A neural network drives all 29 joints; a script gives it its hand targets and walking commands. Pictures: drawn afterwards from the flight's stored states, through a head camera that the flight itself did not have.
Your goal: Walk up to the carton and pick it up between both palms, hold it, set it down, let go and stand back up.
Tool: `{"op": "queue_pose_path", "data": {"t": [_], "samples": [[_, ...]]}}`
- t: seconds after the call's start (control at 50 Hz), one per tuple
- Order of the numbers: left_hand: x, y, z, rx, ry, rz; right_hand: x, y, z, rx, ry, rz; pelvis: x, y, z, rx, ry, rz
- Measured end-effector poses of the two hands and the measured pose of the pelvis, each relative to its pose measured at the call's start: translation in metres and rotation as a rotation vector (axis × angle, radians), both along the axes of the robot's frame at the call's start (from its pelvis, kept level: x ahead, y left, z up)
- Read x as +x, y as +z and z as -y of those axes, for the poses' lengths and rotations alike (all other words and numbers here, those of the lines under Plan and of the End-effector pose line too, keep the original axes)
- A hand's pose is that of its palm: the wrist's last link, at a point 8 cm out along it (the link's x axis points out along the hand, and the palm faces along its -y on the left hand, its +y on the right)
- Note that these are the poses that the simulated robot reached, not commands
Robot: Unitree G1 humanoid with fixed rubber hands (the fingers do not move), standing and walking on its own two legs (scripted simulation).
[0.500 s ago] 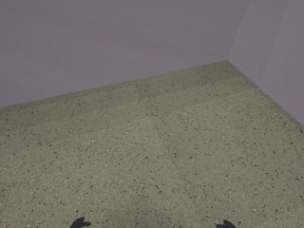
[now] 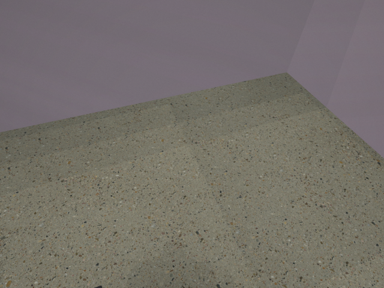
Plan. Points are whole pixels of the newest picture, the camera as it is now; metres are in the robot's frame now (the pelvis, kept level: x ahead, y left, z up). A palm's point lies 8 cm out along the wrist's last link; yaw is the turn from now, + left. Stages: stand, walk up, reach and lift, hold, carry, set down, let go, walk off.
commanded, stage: stand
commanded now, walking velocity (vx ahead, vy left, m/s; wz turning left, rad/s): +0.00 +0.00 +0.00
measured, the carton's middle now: out of the picture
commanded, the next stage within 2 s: walk up in 1.48 s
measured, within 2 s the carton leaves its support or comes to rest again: neither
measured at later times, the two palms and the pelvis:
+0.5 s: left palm out of the picture +0.04 +0.22 -0.13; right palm out of the picture +0.04 -0.22 -0.13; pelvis +0.01 +0.00 +0.01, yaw +0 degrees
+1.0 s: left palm out of the picture -0.01 +0.20 -0.14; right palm out of the picture -0.01 -0.21 -0.14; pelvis +0.00 +0.00 +0.01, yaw +0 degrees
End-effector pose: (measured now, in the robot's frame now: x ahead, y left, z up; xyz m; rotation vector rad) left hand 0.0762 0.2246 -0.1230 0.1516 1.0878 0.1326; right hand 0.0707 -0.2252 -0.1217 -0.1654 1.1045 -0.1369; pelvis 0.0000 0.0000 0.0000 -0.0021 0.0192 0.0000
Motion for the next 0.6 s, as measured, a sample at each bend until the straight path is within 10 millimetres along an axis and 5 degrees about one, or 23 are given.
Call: {"op": "queue_pose_path", "data": {"t": [0.6], "samples": [[-0.047,-0.009,0.002,0.003,0.073,-0.207,-0.042,-0.012,-0.007,0.023,-0.066,-0.186,0.011,0.008,0.001,0.001,0.0,0.038]]}}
